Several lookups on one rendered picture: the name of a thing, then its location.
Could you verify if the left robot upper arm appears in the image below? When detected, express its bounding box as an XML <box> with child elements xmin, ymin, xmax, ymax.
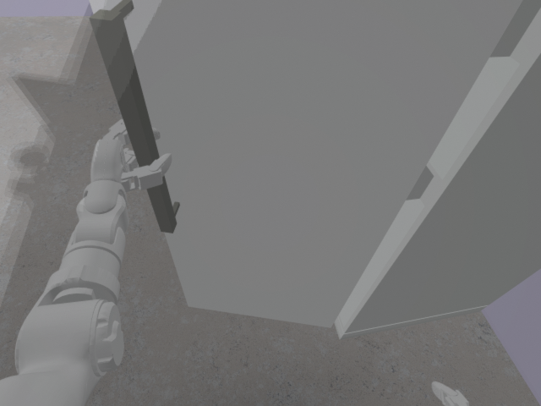
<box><xmin>0</xmin><ymin>299</ymin><xmax>124</xmax><ymax>406</ymax></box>

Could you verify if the robot right hand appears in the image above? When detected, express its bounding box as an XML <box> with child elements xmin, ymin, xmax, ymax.
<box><xmin>431</xmin><ymin>381</ymin><xmax>469</xmax><ymax>406</ymax></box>

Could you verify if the handle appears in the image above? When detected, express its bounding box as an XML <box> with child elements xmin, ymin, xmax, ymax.
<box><xmin>89</xmin><ymin>0</ymin><xmax>180</xmax><ymax>233</ymax></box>

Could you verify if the fridge door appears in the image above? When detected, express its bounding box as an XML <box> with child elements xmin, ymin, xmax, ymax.
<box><xmin>89</xmin><ymin>0</ymin><xmax>522</xmax><ymax>328</ymax></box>

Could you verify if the left robot forearm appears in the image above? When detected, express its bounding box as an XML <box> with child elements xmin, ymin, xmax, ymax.
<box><xmin>15</xmin><ymin>180</ymin><xmax>129</xmax><ymax>374</ymax></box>

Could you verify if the robot left hand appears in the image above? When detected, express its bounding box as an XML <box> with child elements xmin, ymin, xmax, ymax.
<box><xmin>90</xmin><ymin>119</ymin><xmax>172</xmax><ymax>192</ymax></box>

